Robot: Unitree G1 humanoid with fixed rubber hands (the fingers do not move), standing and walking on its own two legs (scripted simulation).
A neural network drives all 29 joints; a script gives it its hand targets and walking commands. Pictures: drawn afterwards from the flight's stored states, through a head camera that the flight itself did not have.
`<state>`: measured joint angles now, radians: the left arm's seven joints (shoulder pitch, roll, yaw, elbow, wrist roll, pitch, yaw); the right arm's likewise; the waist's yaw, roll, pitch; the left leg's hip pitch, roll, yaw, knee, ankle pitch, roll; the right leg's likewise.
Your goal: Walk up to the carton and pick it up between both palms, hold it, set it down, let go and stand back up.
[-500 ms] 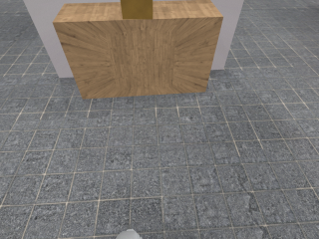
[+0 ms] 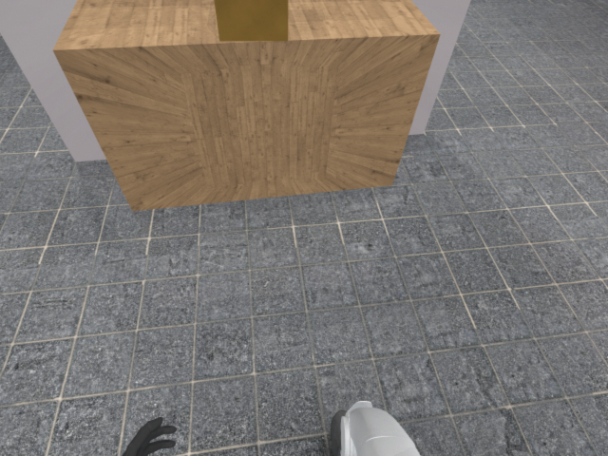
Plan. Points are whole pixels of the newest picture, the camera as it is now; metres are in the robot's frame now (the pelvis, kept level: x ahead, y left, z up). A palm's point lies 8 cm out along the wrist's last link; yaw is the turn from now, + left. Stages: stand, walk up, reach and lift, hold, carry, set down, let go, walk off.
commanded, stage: walk up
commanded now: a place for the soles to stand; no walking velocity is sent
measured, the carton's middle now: out of the picture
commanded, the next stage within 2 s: none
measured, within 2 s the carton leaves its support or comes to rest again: neither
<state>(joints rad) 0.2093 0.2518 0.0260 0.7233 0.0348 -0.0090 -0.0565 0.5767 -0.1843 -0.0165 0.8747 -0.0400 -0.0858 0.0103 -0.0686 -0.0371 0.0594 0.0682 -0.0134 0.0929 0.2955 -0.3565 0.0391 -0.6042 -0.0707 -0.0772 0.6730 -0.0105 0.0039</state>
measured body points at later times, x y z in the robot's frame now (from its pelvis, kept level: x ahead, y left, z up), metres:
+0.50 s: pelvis +0.28 +0.03 -0.01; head +0.31 +0.05 +0.44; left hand +0.24 +0.30 -0.14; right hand +0.47 -0.20 -0.09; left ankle +0.43 +0.16 -0.72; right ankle +0.21 -0.10 -0.74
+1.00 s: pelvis +0.50 +0.08 +0.01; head +0.53 +0.11 +0.45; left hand +0.62 +0.32 -0.12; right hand +0.46 -0.18 -0.10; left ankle +0.44 +0.16 -0.74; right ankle +0.65 -0.08 -0.69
